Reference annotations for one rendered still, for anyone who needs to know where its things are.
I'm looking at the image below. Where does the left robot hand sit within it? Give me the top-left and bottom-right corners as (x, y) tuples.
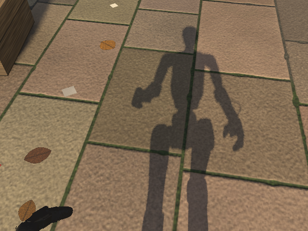
(15, 206), (73, 231)

